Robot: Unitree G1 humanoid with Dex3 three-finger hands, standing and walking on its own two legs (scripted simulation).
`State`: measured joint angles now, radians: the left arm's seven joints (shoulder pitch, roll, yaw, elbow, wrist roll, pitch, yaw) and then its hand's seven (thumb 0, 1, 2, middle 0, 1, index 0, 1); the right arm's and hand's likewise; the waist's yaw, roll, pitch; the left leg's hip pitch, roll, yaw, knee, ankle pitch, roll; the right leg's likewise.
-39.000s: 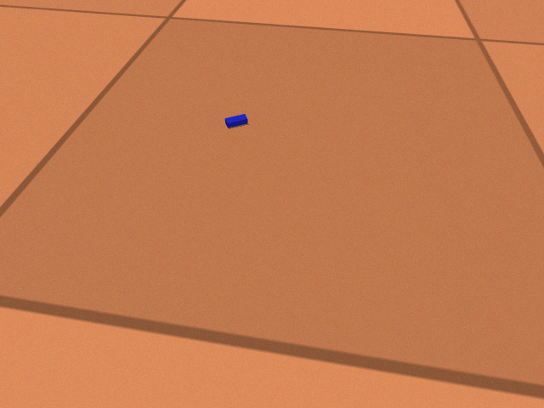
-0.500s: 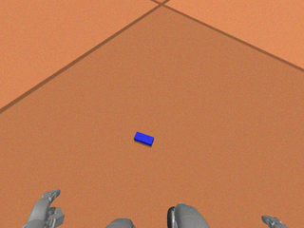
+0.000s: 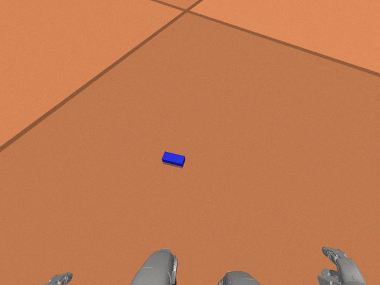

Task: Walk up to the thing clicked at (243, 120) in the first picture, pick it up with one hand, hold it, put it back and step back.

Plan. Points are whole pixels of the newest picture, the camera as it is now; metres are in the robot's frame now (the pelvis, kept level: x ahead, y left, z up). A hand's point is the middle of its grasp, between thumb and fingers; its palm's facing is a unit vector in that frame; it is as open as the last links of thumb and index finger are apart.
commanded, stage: step back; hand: left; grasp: from above
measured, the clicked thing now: (173, 159) +0.79 +0.16 -0.74
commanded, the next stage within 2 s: stand in 1.60 s
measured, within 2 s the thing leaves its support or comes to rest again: neither
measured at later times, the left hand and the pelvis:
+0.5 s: hand out of the picture -0.10 +0.25 -0.14, palm faces +0.10 -0.93 -0.34, open 7.4 cm; pelvis -0.18 -0.02 +0.01, yaw +5 degrees
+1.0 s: hand out of the picture -0.26 +0.23 -0.13, palm faces +0.13 -0.89 -0.44, open 7.4 cm; pelvis -0.26 -0.05 +0.01, yaw +7 degrees
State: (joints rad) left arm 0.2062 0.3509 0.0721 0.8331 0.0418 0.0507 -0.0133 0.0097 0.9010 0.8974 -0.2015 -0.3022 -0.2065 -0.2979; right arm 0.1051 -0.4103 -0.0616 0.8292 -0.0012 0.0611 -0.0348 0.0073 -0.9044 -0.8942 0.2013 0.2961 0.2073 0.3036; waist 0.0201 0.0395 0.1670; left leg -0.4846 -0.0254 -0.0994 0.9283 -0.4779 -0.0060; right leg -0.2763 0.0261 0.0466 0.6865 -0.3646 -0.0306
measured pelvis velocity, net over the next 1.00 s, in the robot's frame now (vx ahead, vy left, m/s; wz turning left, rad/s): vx -0.26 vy -0.05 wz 0.12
